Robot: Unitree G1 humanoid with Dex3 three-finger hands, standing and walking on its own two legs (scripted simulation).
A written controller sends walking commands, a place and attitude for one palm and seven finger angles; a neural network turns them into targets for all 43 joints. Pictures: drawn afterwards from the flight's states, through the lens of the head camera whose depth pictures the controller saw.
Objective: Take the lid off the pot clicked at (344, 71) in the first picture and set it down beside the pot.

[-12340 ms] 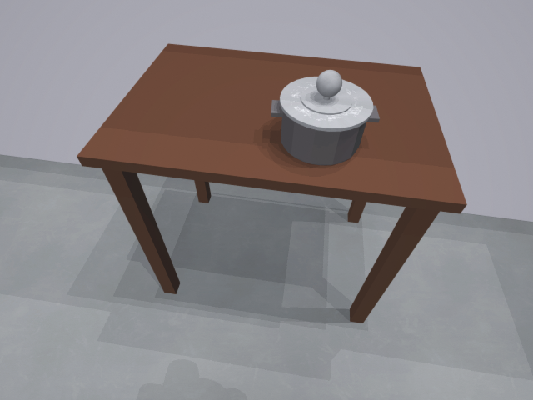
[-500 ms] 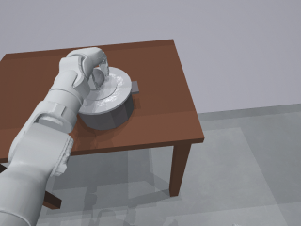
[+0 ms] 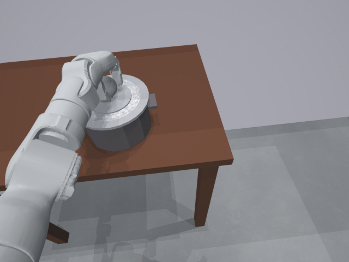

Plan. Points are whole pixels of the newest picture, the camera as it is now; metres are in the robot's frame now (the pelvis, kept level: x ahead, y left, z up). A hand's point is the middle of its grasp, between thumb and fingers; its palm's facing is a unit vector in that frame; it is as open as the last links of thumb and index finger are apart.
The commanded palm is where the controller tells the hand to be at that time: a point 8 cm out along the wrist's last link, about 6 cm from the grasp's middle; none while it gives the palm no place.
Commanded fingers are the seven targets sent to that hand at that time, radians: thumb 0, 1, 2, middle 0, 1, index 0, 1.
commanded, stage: lift the lid straight up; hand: left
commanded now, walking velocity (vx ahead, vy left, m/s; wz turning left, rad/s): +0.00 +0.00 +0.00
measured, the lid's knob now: (106, 87) +0.51 +0.14 +0.14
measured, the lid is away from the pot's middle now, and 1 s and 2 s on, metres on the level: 0.00 0.01 0.02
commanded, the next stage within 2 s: move the lid sideways beside the pot in 1.78 s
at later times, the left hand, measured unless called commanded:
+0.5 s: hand (99, 71) +0.49 +0.14 +0.20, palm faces -0.33 -0.07 -0.94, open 8.2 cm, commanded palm +0.48 +0.15 +0.27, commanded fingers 0.00 0.64 0.93 -0.78 -1.07 -0.78 -1.07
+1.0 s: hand (91, 53) +0.48 +0.14 +0.24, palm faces -0.28 -0.08 -0.96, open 8.2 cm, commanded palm +0.48 +0.14 +0.31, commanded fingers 0.00 0.64 0.93 -0.78 -1.07 -0.78 -1.07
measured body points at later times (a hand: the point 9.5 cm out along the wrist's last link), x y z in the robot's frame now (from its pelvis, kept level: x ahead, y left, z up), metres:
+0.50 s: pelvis +0.00 +0.00 +0.00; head +0.04 -0.03 +0.45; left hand +0.50 +0.14 +0.25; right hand +0.06 -0.26 -0.14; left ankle -0.03 +0.13 -0.74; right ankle -0.01 -0.15 -0.74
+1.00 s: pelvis -0.01 +0.00 +0.00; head +0.03 -0.03 +0.45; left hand +0.49 +0.14 +0.30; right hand +0.07 -0.26 -0.13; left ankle -0.03 +0.13 -0.74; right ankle -0.01 -0.15 -0.74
